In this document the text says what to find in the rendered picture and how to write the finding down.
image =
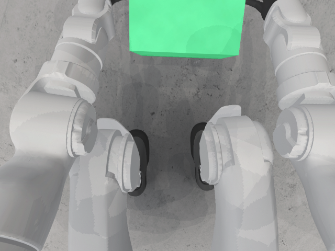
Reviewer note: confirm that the carton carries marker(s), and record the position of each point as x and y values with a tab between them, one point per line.
207	29

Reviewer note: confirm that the left robot upper arm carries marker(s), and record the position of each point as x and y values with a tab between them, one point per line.
49	132

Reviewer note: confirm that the robot left forearm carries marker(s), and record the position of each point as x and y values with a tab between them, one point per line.
79	54

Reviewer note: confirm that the right robot upper arm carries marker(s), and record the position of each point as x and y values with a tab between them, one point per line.
305	133

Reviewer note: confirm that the robot right hand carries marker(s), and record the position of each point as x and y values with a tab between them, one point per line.
262	7

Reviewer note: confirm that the right robot thigh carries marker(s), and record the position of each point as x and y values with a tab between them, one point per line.
246	213

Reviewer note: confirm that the robot left foot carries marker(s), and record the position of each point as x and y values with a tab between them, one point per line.
142	144

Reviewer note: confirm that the robot right forearm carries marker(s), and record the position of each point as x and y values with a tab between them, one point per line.
298	59

